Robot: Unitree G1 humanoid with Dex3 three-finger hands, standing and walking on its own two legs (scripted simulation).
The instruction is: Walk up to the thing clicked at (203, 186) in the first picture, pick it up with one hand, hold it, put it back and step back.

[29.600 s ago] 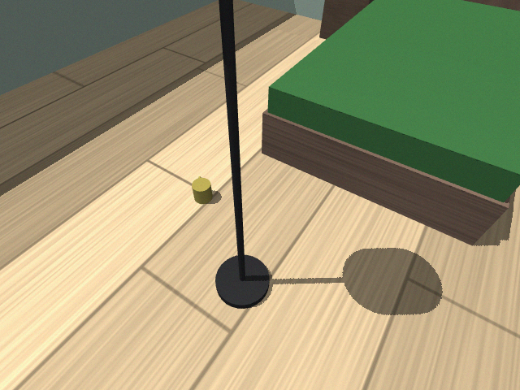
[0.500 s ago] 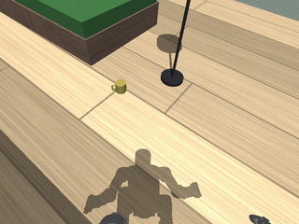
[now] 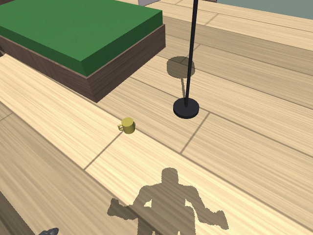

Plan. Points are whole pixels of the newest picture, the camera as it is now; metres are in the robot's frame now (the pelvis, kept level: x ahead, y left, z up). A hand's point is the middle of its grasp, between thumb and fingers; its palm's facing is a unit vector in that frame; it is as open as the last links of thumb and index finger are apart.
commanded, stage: walk up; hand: left
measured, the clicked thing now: (126, 126) +0.99 +0.30 -0.71
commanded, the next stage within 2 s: none
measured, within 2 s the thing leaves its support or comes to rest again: neither
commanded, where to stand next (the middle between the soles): +0.60 +0.04 m, yaw +0 degrees
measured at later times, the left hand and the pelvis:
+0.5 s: hand (56, 204) +0.24 +0.34 -0.15, palm faces -0.04 -0.95 -0.32, open 7.4 cm; pelvis +0.19 +0.07 +0.01, yaw +0 degrees
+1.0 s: hand (86, 140) +0.45 +0.29 -0.10, palm faces -0.03 -0.92 -0.38, open 7.4 cm; pelvis +0.36 +0.03 +0.01, yaw -1 degrees
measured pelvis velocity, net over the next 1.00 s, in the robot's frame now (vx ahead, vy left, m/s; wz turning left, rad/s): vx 0.36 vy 0.03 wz -0.02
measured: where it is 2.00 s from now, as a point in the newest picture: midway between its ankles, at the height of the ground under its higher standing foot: (158, 187)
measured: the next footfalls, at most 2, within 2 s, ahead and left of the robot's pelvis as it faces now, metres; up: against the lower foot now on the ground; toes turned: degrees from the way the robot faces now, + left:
left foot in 0.30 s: +0.27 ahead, +0.16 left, +0.00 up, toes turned +6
right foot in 0.80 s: +0.44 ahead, -0.09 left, +0.00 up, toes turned -4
